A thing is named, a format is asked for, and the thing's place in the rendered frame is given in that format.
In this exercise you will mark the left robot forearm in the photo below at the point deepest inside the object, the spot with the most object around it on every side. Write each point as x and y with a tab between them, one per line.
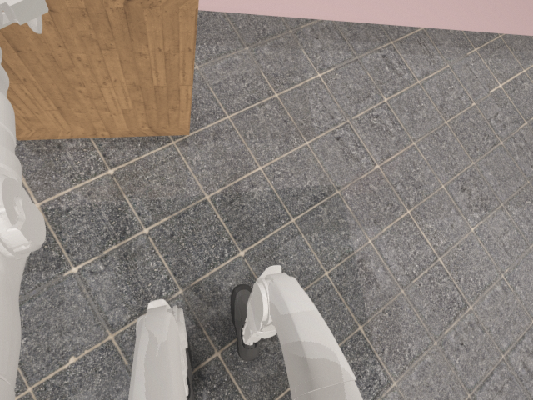
9	163

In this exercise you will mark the robot right thigh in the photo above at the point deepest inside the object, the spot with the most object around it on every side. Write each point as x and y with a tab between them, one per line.
315	365

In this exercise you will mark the cabinet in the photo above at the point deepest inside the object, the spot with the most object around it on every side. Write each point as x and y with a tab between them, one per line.
103	69

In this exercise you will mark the left robot upper arm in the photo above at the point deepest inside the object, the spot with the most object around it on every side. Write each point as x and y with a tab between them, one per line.
22	231

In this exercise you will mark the robot left hand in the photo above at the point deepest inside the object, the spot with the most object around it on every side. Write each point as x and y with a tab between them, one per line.
23	11

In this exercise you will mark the robot right foot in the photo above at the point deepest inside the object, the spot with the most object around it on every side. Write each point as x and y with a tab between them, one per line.
239	299

